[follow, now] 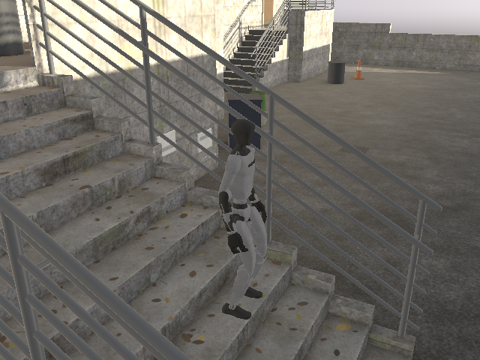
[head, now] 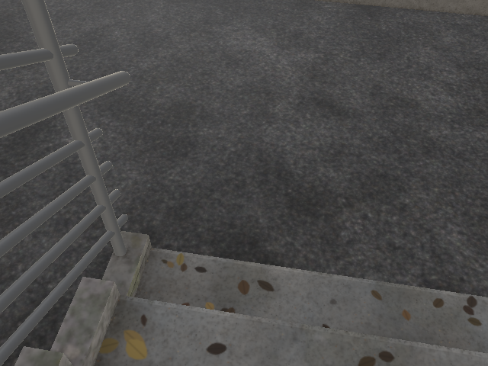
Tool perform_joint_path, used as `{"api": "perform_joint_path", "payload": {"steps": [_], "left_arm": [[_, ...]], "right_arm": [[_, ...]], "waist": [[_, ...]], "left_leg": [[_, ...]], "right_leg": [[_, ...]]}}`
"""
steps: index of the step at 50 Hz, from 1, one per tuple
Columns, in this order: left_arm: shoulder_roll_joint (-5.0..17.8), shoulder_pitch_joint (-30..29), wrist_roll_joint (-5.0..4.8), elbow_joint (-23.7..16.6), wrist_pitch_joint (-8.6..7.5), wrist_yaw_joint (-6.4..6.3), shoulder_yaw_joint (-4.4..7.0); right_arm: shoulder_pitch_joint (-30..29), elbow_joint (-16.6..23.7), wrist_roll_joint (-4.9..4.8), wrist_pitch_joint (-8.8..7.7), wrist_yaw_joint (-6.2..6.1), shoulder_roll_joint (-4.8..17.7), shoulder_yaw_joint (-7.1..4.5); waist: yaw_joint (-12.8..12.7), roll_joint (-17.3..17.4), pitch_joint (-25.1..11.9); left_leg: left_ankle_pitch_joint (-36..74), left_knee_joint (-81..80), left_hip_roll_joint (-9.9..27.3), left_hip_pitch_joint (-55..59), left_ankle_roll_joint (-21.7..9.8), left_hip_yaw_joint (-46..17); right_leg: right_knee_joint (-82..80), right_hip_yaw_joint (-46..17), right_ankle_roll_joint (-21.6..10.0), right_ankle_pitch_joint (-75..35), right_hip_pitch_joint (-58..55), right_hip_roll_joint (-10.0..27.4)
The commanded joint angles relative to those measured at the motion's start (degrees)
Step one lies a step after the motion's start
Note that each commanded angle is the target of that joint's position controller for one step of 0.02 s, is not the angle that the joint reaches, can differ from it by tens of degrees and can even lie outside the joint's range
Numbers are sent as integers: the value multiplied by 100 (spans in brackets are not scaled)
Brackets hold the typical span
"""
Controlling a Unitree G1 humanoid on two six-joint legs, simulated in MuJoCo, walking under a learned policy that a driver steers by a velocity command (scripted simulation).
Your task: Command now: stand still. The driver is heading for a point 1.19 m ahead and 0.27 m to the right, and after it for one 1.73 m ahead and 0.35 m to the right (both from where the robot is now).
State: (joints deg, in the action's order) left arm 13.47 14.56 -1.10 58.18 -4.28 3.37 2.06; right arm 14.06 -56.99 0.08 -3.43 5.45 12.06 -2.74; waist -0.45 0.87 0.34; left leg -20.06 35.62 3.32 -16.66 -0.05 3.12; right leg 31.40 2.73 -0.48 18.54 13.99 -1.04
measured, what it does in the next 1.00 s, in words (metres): goes down: left foot 0.17 m lower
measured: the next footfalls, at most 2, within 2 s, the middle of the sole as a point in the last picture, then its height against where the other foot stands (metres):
left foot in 0.70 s outside the picture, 0.17 m lower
right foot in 1.16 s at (301, 353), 0.17 m lower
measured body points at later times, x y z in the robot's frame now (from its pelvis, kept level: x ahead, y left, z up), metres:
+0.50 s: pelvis +0.12 -0.03 -0.03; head +0.13 -0.03 +0.42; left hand +0.00 +0.15 -0.18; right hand +0.21 -0.25 -0.17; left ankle +0.26 +0.12 -0.69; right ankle +0.01 -0.11 -0.73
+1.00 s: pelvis +0.40 -0.03 -0.21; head +0.41 -0.04 +0.24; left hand +0.55 +0.19 -0.33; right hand +0.29 -0.22 -0.36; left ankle +0.32 +0.07 -0.90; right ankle +0.61 -0.19 -0.89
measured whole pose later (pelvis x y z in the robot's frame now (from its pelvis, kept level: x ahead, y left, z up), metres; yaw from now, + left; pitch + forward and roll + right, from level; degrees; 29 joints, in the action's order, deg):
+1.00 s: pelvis +0.40 -0.03 -0.21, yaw +1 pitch +2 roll +5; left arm 13.0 8.7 6.3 50.7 -4.2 3.1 -1.2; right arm 32.2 -61.7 5.6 -7.9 0.6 7.3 2.3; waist 5.9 -3.9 -2.0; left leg -32.4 46.4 -6.5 -16.1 -3.8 4.5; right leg 42.4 -4.2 -3.9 -25.9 44.1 8.6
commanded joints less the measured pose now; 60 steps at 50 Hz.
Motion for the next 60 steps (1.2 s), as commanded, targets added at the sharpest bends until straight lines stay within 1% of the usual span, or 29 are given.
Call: {"api": "perform_joint_path", "payload": {"steps": [1,4,6,9,12,15,16,17,18,19,20,23,27,31,34,35,36,37,39,40,42,45,46,48,51,56,58,59,60], "left_arm": [[500,323,24,-72,-44,-31,112],[680,367,83,-25,-19,-84,202],[782,335,334,-79,-4,-245,338],[-176,-95,429,-186,-116,-498,152],[-271,-574,417,-431,-252,-485,82],[-11,2084,612,410,-388,-250,235],[241,3366,734,742,-503,-269,303],[842,4354,823,938,-526,-263,284],[815,4309,853,1011,-571,-108,176],[395,3212,760,858,-514,-43,36],[188,2239,642,601,-459,3,-14],[-1308,278,730,-257,-429,-403,-484],[-112,1522,665,162,-647,-451,-416],[76,2199,410,406,-523,-307,-416],[228,1977,466,288,-190,-220,-283],[323,1852,631,308,-88,-12,-257],[-39,2480,706,483,-117,218,-275],[-355,2511,495,370,-134,210,-324],[4,650,395,-665,-339,84,-271],[197,282,578,-706,-369,-131,-199],[-81,505,668,-403,-181,-183,-240],[-302,945,849,-410,-27,42,-335],[-460,537,919,-547,-49,47,-411],[-101,-430,734,-870,-47,-46,-417],[309,-231,760,-1092,154,34,-270],[275,-1091,543,-1003,-23,9,-281],[805,2129,355,171,-209,-83,80],[1366,3713,474,528,-84,-67,272],[1857,3258,338,285,-15,62,424]], "right_arm": [[425,12,1,-7,2,642,-138],[484,-75,61,-18,-28,846,-230],[851,-217,311,-30,-169,1289,-455],[1903,-530,316,-169,-444,543,-324],[1286,-256,311,-209,-587,384,-214],[86,180,557,-118,-527,663,-217],[-578,486,611,-175,-373,897,-300],[-891,775,525,-291,-295,268,-224],[-835,1095,342,-368,-216,-440,17],[-989,964,320,-360,-333,101,-68],[-555,750,404,-329,-466,411,-141],[630,403,989,-227,-400,-213,261],[21,727,610,-102,-149,61,256],[-1129,1185,662,-6,-263,322,298],[21,605,527,-83,-313,427,246],[1541,103,451,-165,-326,750,71],[2706,-184,542,-160,-270,1128,-105],[3205,-300,577,-122,-187,1236,-167],[2364,-181,495,-190,-209,1241,-264],[970,239,520,-284,-301,39,155],[814,168,617,-360,-393,-401,363],[1276,-94,456,-461,-320,93,329],[1510,-177,466,-565,-448,-196,407],[1628,-144,475,-633,-647,-256,493],[975,61,602,-549,-417,137,534],[2383,-547,392,-195,-680,335,453],[2071,-613,693,-2,-232,587,400],[2617,-616,541,6,56,-96,454],[2119,85,343,-32,264,89,390]], "waist": [[46,104,-173],[66,156,-148],[257,467,287],[666,742,742],[516,537,659],[-841,-267,510],[-1548,-987,379],[-1718,-1292,-164],[-1365,-1258,1009],[-917,-281,1750],[-469,116,1072],[298,98,530],[-7,-182,566],[-436,-339,934],[-115,-94,913],[437,302,516],[564,1279,-696],[783,1283,-1850],[1071,357,-164],[465,-960,220],[89,-187,855],[-152,67,204],[203,-203,133],[556,-466,4],[-112,50,485],[806,32,829],[-592,-525,135],[-968,-2143,-1691],[-790,-1992,-2597]], "left_leg": [[2418,-465,72,260,-185,25],[1675,-653,121,330,-350,-62],[-1148,-1328,634,309,-1130,-914],[-2442,-1986,1740,861,-2010,-2534],[-1236,-1773,1494,579,-1805,-1908],[-743,576,456,-1976,-1408,-330],[-32,2675,-192,-2989,-1231,144],[-1838,4619,-1115,-3766,-1010,-637],[-1264,4070,-993,-5958,-1122,-2083],[-360,4175,-373,-6490,-1024,-2256],[66,4331,-208,-5877,-829,-1817],[4238,1923,266,-2455,-774,-965],[5317,803,-128,100,-140,42],[3526,-811,100,-1056,-342,-393],[3032,-2394,165,-20,-431,-314],[3608,-2391,10,1679,-537,0],[6026,-504,687,4223,-1492,-601],[6984,455,1608,5869,-2482,-1581],[1452,-1042,2032,4533,-2552,-3134],[1011,-1354,1576,2740,-1834,-2342],[1755,-1780,1107,-278,-2043,-1501],[1435,-976,664,-1775,-2012,-1338],[1410,-666,692,-694,-1846,-1377],[619,253,226,-753,-1349,-1009],[-582,124,147,-3182,-1228,-952],[923,1700,845,599,-940,-1475],[1775,4230,252,-974,-455,-600],[-2344,7659,-740,-2810,202,146],[-3153,8653,-615,-4066,353,-121]], "right_leg": [[-211,9,-11,-1698,-95,6],[-113,78,-49,-826,23,-28],[318,131,-241,1466,718,-152],[1587,0,-454,1446,1906,147],[1662,117,-511,1504,1402,153],[957,385,-715,-220,-1699,-130],[43,-556,-935,43,-2631,304],[-525,-2733,-1587,-1511,-3348,1322],[-1374,-4827,-2413,-80,-3075,2627],[-1410,-4555,-2369,435,-2566,2779],[-1042,-3799,-2189,513,-2012,2402],[-42,-589,-1051,-627,1480,470],[403,-351,-985,1013,3520,349],[1145,-1567,-1298,601,899,968],[2712,-1816,-1237,-372,-8,777],[3851,-1540,-1162,-1049,571,589],[6114,-940,-640,-213,2073,-44],[8073,-646,-297,2673,3617,-488],[7875,-721,-299,1660,6233,74],[5011,-1351,-370,-624,5290,747],[3117,-1017,-571,-1843,3290,1218],[3245,-479,-451,-2483,1892,821],[2065,-1017,-368,-3906,2998,1168],[351,-844,-250,-5570,2710,1132],[1403,-258,-299,-4998,329,691],[-1424,-277,-205,-3329,1657,830],[-1653,125,-475,-5086,-2216,584],[225,-590,-1903,-8626,-5441,1557],[752,-2001,-2541,-9049,-6428,2167]]}}
Keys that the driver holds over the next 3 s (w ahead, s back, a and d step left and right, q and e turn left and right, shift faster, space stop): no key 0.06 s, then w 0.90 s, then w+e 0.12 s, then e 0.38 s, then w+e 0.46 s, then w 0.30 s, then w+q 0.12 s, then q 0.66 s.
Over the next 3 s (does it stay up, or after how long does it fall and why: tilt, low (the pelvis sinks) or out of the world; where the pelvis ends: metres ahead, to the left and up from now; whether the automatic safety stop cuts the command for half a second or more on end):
stays up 1.24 -0.32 -0.69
